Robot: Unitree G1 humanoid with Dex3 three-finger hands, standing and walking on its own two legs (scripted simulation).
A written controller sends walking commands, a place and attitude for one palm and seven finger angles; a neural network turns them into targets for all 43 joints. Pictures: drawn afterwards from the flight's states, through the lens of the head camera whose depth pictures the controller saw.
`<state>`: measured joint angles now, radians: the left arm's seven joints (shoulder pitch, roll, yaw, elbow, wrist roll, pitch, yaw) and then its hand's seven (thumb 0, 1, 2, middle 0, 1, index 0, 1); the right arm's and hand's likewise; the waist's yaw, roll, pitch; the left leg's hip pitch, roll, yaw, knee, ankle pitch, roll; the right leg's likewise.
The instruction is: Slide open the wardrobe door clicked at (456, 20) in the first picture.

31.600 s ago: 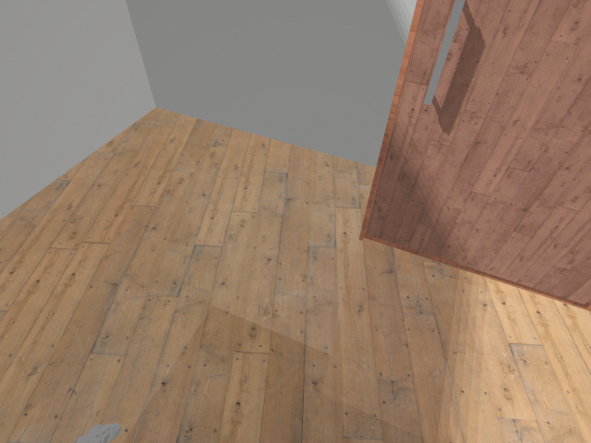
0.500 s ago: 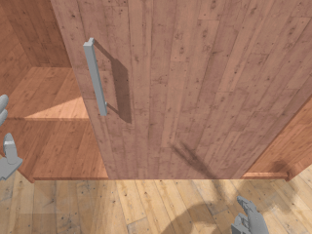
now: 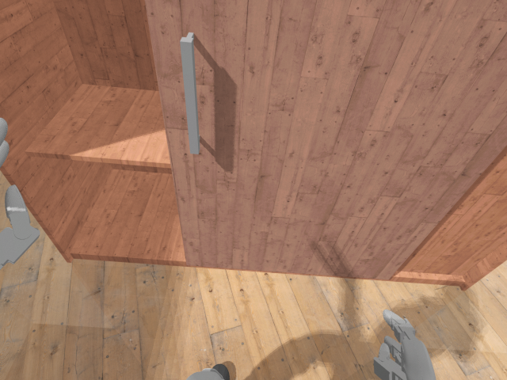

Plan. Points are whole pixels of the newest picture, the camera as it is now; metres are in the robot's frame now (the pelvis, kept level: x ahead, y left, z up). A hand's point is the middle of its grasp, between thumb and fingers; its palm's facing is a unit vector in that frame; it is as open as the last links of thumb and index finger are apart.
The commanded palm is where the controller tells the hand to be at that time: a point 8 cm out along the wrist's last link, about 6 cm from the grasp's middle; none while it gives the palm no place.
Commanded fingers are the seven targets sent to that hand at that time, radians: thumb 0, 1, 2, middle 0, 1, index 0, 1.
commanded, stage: stop stepping back and stand still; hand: left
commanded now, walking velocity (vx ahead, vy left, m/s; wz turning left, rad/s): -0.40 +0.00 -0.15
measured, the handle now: (193, 99) +0.65 +0.17 +0.10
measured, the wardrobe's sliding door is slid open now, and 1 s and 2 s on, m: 0.49 0.49 0.49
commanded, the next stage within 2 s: none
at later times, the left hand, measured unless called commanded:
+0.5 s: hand out of the picture +0.13 +0.28 +0.18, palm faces +0.36 -0.87 -0.34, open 7.4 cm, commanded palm +0.07 +0.32 +0.19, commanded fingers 0.00 0.90 0.90 -0.20 -0.30 -0.20 -0.30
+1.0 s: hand out of the picture +0.13 +0.30 +0.18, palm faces +0.36 -0.85 -0.39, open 7.4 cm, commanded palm +0.07 +0.35 +0.19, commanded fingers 0.00 0.90 0.90 -0.20 -0.30 -0.20 -0.30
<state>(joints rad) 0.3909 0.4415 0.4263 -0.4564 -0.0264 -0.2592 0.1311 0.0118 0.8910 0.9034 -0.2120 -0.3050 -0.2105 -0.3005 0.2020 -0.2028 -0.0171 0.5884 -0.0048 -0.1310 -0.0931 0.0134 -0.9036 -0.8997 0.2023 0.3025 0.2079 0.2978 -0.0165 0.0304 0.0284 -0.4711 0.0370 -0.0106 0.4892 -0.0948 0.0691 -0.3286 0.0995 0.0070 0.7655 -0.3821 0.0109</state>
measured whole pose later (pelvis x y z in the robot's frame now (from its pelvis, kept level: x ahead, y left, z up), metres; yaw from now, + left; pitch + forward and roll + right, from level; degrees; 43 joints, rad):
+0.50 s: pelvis -0.10 +0.03 +0.02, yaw -5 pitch -2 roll -2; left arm 0.48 0.38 0.38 -0.44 -0.02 -0.17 0.15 0.02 0.90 0.90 -0.21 -0.30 -0.20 -0.30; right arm 0.28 -0.16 0.03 0.64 -0.02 -0.17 -0.07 0.01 -0.90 -0.90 0.20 0.30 0.21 0.30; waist -0.03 -0.04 -0.06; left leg -0.28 -0.01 0.03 0.38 -0.17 0.04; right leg -0.23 0.06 -0.02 0.61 -0.41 -0.01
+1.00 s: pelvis -0.10 +0.07 +0.00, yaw -6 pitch -3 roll +0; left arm 0.47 0.43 0.43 -0.51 -0.03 -0.23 0.16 0.01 0.89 0.90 -0.21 -0.30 -0.21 -0.30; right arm 0.25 -0.19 -0.01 0.67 -0.02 -0.16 -0.09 0.02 -0.91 -0.90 0.20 0.30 0.20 0.30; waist -0.01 -0.08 0.03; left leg -0.31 0.06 0.10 0.61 -0.24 0.00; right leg -0.24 0.00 -0.03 0.71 -0.47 0.00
